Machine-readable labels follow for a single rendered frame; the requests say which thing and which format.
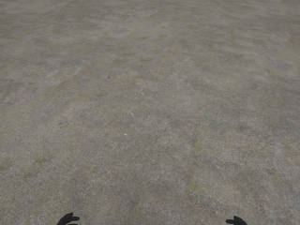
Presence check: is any left robot hand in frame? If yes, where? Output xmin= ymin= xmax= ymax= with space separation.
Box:
xmin=56 ymin=212 xmax=80 ymax=225

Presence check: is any right robot hand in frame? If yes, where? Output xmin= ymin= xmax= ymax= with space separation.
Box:
xmin=225 ymin=216 xmax=247 ymax=225

